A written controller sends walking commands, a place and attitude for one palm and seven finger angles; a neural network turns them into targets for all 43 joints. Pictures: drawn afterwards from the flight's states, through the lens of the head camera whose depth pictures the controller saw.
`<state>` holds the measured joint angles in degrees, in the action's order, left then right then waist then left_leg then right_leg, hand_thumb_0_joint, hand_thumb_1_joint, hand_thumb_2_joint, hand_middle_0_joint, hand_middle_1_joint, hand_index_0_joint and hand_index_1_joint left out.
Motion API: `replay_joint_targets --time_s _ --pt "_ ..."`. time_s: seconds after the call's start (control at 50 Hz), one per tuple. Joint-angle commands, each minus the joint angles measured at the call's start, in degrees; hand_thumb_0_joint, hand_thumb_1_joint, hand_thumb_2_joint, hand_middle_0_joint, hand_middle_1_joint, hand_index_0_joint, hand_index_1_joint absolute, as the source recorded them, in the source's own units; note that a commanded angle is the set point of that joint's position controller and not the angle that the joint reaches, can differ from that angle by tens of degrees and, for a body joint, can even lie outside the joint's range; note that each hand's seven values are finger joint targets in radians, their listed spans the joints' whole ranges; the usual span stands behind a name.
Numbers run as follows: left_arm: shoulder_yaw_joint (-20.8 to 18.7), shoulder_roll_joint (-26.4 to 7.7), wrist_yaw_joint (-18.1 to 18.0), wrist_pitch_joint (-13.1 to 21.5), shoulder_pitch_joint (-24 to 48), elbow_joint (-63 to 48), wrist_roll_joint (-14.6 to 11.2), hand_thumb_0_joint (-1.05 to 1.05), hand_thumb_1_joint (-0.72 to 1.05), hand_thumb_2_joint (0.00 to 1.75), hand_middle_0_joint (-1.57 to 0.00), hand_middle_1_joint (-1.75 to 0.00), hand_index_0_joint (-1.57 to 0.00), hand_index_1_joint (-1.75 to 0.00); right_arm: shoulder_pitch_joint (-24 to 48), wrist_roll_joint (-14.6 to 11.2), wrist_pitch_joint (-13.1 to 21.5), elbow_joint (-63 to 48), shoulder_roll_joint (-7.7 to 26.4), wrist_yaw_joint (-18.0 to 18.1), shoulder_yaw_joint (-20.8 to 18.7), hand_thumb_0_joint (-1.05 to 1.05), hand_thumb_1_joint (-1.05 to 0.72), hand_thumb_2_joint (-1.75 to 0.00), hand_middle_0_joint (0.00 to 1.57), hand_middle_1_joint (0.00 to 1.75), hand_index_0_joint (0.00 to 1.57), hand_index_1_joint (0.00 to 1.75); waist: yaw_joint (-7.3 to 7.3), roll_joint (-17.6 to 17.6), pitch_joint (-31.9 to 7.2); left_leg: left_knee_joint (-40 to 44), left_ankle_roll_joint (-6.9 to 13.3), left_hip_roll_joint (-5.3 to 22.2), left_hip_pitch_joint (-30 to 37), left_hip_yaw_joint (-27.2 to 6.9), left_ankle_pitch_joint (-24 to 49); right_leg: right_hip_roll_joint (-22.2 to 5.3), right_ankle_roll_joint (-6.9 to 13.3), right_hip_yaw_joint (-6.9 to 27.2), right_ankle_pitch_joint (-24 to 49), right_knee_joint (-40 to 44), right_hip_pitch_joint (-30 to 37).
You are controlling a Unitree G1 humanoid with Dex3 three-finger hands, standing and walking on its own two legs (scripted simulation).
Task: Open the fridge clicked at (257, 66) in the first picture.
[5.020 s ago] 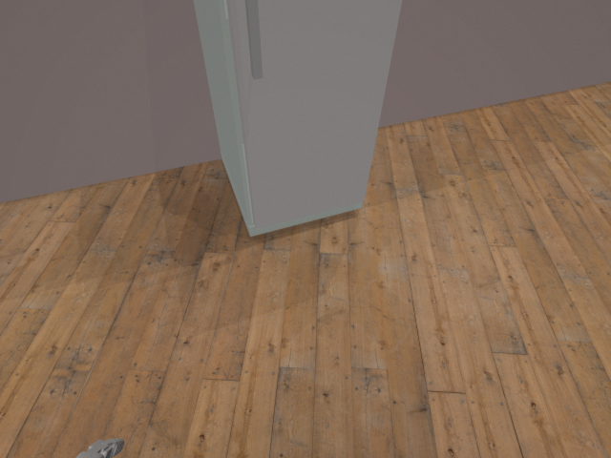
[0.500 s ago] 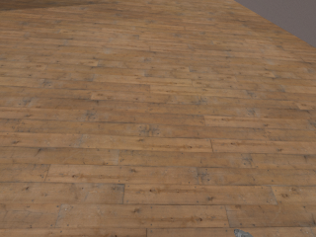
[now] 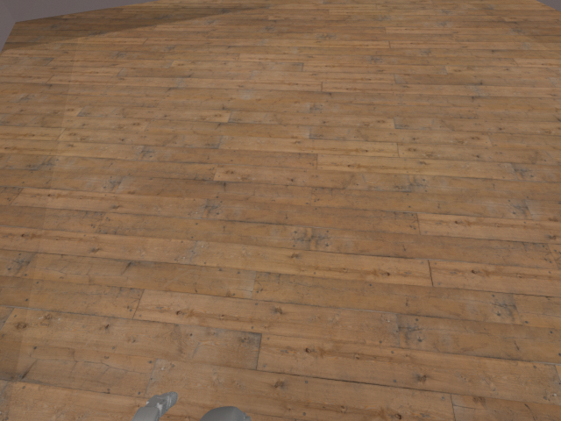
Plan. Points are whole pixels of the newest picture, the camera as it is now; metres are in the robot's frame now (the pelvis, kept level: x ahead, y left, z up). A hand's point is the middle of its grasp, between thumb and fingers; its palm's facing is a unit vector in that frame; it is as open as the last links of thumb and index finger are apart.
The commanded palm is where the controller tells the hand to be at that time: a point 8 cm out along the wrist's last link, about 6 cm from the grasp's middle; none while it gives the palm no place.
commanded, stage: turn to face it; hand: left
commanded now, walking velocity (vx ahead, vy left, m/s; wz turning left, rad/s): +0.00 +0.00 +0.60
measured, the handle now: out of the picture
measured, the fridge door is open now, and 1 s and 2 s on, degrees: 0 0 0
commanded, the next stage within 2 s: none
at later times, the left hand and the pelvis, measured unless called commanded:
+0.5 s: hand out of the picture +0.01 +0.28 -0.17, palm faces +0.32 -0.91 -0.25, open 7.4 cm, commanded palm none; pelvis -0.01 +0.05 +0.00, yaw +16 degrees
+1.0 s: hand out of the picture -0.06 +0.20 -0.15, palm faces +0.57 -0.78 -0.27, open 7.4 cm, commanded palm none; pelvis -0.02 -0.01 +0.00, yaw +36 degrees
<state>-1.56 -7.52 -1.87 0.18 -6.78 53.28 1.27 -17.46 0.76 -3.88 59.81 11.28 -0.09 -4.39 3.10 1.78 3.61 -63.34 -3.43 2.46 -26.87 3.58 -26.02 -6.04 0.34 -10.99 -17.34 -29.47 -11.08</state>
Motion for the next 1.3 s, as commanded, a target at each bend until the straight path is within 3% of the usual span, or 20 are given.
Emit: replay_joint_targets --time_s 0.0,0.12,0.18,0.2,0.22,0.24,0.28,0.36,0.58,0.68,0.7,0.72,0.74,0.82,0.98,1.08,1.1,1.14,1.16,1.28 --pt "-3.24 -11.86 -0.66 0.38 -3.97 -2.37 0.24 0.00 0.90 0.90 -0.20 -0.30 -0.20 -0.30 3.09 0.31 0.85 -6.04 2.78 -0.98 -0.74 0.00 -0.90 -0.90 0.20 0.30 0.20 0.30 -2.95 -12.49 -1.29 2.49 -1.17 2.43 -3.50 1.17 2.21 -14.20 5.52 4.30 26.00 9.67 1.84" --pt "-4.44 -15.03 -0.20 -0.46 -4.59 -3.26 0.66 0.00 0.90 0.90 -0.20 -0.30 -0.20 -0.30 7.67 0.17 1.67 -9.93 4.00 -1.64 -0.58 0.00 -0.90 -0.90 0.20 0.30 0.20 0.30 -4.06 -14.37 -2.41 18.60 0.15 1.74 2.39 4.81 3.93 -15.79 4.86 1.22 24.21 4.23 2.56" --pt "-4.54 -15.08 0.34 -1.12 -4.86 -3.76 -0.18 0.00 0.90 0.90 -0.20 -0.30 -0.20 -0.30 1.09 0.50 2.50 -9.63 8.87 -1.58 -1.81 0.00 -0.90 -0.90 0.20 0.30 0.20 0.30 0.00 -4.08 -7.95 34.70 1.81 1.23 18.02 3.38 18.42 -13.34 0.24 -1.93 18.87 -11.91 -2.97" --pt "-4.17 -11.58 0.89 -1.29 -5.14 -5.86 -0.79 0.00 0.90 0.90 -0.20 -0.30 -0.20 -0.30 -2.80 0.83 3.22 -9.49 15.93 -1.22 -3.47 0.00 -0.90 -0.90 0.20 0.30 0.20 0.30 2.07 14.67 -10.37 39.42 8.44 15.38 27.06 -17.60 36.75 -5.24 -4.76 -3.24 -6.39 -26.51 -17.54" --pt "-3.19 -9.88 0.76 -1.53 -1.85 -8.41 -0.50 0.00 0.90 0.90 -0.20 -0.30 -0.20 -0.30 -5.94 0.17 3.24 -8.84 19.65 -0.66 -4.04 0.00 -0.90 -0.90 0.20 0.30 0.20 0.30 3.33 18.97 -12.28 42.36 14.68 23.96 27.30 -27.40 51.24 -1.01 -5.99 3.83 -23.84 -36.52 -23.46" --pt "-3.50 -11.37 0.70 -1.96 -1.61 -8.45 -0.17 0.00 0.90 0.90 -0.20 -0.30 -0.20 -0.30 -4.58 0.17 3.08 -8.75 19.01 -0.48 -3.61 0.00 -0.90 -0.90 0.20 0.30 0.20 0.30 2.15 11.72 -12.36 42.05 16.29 24.23 25.29 -23.22 42.08 -2.45 -4.73 8.36 -20.19 -40.51 -23.07" --pt "-4.16 -11.15 0.77 -2.08 -0.47 -6.90 0.04 0.00 0.90 0.90 -0.20 -0.30 -0.20 -0.30 1.83 0.54 3.41 -10.86 15.52 0.45 -2.78 0.00 -0.90 -0.90 0.20 0.30 0.20 0.30 0.69 11.35 -8.59 43.71 12.53 17.58 20.61 -20.93 30.24 -2.39 -5.14 10.37 -11.73 -42.80 -25.90" --pt "-4.37 -11.92 1.57 -2.12 -5.06 -4.24 0.06 0.00 0.90 0.90 -0.20 -0.30 -0.20 -0.30 7.14 0.16 4.09 -12.87 13.20 0.64 -1.53 0.00 -0.90 -0.90 0.20 0.30 0.20 0.30 -2.42 5.37 -8.52 44.65 10.22 10.94 17.77 -14.00 29.13 -1.21 -5.92 10.78 -2.14 -39.68 -21.48" --pt "-3.72 -10.63 0.70 -2.05 -2.01 -7.21 -0.51 0.00 0.90 0.90 -0.20 -0.30 -0.20 -0.30 5.11 0.65 2.71 -12.00 13.57 0.06 -2.78 0.00 -0.90 -0.90 0.20 0.30 0.20 0.30 -0.87 6.78 -6.56 45.78 13.57 10.29 15.52 -24.39 17.40 2.54 -5.41 11.22 -7.17 -18.98 -15.49" --pt "-4.13 -11.16 0.19 -1.23 -10.13 -5.91 -0.97 0.00 0.90 0.90 -0.20 -0.30 -0.20 -0.30 8.93 0.34 1.96 -13.22 12.51 -0.33 -3.26 0.00 -0.90 -0.90 0.20 0.30 0.20 0.30 -4.67 6.30 -7.92 41.33 9.56 5.25 3.99 -24.72 14.94 4.72 -3.49 9.59 1.37 2.34 3.55" --pt "-4.76 -14.04 -0.14 -0.76 -12.42 -5.81 -0.43 0.00 0.90 0.90 -0.20 -0.30 -0.20 -0.30 8.80 -0.07 1.73 -13.74 9.78 -0.60 -3.01 0.00 -0.90 -0.90 0.20 0.30 0.20 0.30 -5.93 -2.02 -8.40 33.32 6.10 0.59 -3.62 -20.51 7.77 -2.08 -1.20 15.79 -1.68 12.04 10.68" --pt "-5.70 -19.91 -0.49 -0.42 -11.25 -7.01 0.68 0.00 0.90 0.90 -0.20 -0.30 -0.20 -0.30 7.89 -0.31 1.74 -15.13 5.56 -0.61 -2.40 0.00 -0.90 -0.90 0.20 0.30 0.20 0.30 -6.02 -21.52 -6.32 16.25 0.84 -8.05 -13.80 -7.42 -3.21 -19.21 5.26 34.51 -10.25 19.70 11.44" --pt "-4.90 -19.54 -0.71 -0.91 -7.21 -8.44 -0.01 0.00 0.90 0.90 -0.20 -0.30 -0.20 -0.30 9.36 0.67 1.68 -15.14 9.26 -0.69 -3.05 0.00 -0.90 -0.90 0.20 0.30 0.20 0.30 -5.25 -17.31 -4.28 5.14 1.34 -5.16 -10.66 -8.22 -5.51 -22.92 7.54 33.18 -8.99 19.97 0.46" --pt "-3.17 -13.08 -0.22 -0.05 1.45 -9.75 -0.22 0.00 0.90 0.90 -0.20 -0.30 -0.20 -0.30 4.44 0.89 0.25 -10.86 7.97 -1.91 -2.92 0.00 -0.90 -0.90 0.20 0.30 0.20 0.30 -0.10 -11.36 0.11 -8.13 -0.12 -1.80 -7.43 -5.08 6.21 -11.44 4.04 13.95 3.44 14.78 -4.99" --pt "-4.08 -16.36 -0.05 -0.31 -8.21 -5.96 0.61 0.00 0.90 0.90 -0.20 -0.30 -0.20 -0.30 12.27 0.20 0.61 -12.71 6.49 -2.13 -1.40 0.00 -0.90 -0.90 0.20 0.30 0.20 0.30 -5.66 -13.72 -1.72 11.43 -1.36 -0.04 -3.26 0.30 0.57 -14.91 6.00 8.69 15.19 10.20 4.67" --pt "-4.85 -18.05 0.42 -0.94 -7.65 -5.33 0.43 0.00 0.90 0.90 -0.20 -0.30 -0.20 -0.30 7.95 -0.13 1.84 -12.22 7.02 -1.70 -1.05 0.00 -0.90 -0.90 0.20 0.30 0.20 0.30 -4.17 -14.55 -6.46 29.20 0.09 -1.61 8.01 3.73 5.67 -15.18 3.33 3.46 23.62 0.52 5.09" --pt "-4.88 -17.46 0.57 -1.23 -7.40 -5.40 -0.12 0.00 0.90 0.90 -0.20 -0.30 -0.20 -0.30 5.36 -0.07 2.31 -11.55 8.80 -1.67 -1.35 0.00 -0.90 -0.90 0.20 0.30 0.20 0.30 -2.64 -10.32 -8.14 37.25 0.73 -1.29 14.80 2.39 12.93 -13.93 0.83 1.57 21.79 -5.35 1.82" --pt "-3.38 -10.89 1.14 -1.68 -4.42 -9.30 -0.75 0.00 0.90 0.90 -0.20 -0.30 -0.20 -0.30 -1.92 0.09 3.27 -10.42 20.00 -0.89 -4.11 0.00 -0.90 -0.90 0.20 0.30 0.20 0.30 1.98 18.76 -10.46 43.08 11.07 20.75 29.86 -27.06 48.12 -2.20 -6.94 0.94 -21.13 -28.58 -24.48" --pt "-3.00 -12.30 0.78 -2.25 -0.70 -10.15 -0.19 0.00 0.90 0.90 -0.20 -0.30 -0.20 -0.30 -5.00 -0.06 2.83 -8.91 20.35 -0.57 -3.96 0.00 -0.90 -0.90 0.20 0.30 0.20 0.30 3.09 11.72 -10.93 41.11 14.26 22.37 28.67 -24.13 50.34 -2.61 -5.74 6.94 -20.03 -34.55 -24.49" --pt "-3.76 -12.05 1.61 -1.96 -2.60 -6.09 -0.35 0.00 0.90 0.90 -0.20 -0.30 -0.20 -0.30 6.51 0.35 3.71 -11.76 13.60 0.82 -1.76 0.00 -0.90 -0.90 0.20 0.30 0.20 0.30 -1.78 6.30 -7.50 41.99 11.29 10.05 21.50 -15.30 40.45 -0.60 -6.17 10.14 -5.25 -36.19 -21.81"
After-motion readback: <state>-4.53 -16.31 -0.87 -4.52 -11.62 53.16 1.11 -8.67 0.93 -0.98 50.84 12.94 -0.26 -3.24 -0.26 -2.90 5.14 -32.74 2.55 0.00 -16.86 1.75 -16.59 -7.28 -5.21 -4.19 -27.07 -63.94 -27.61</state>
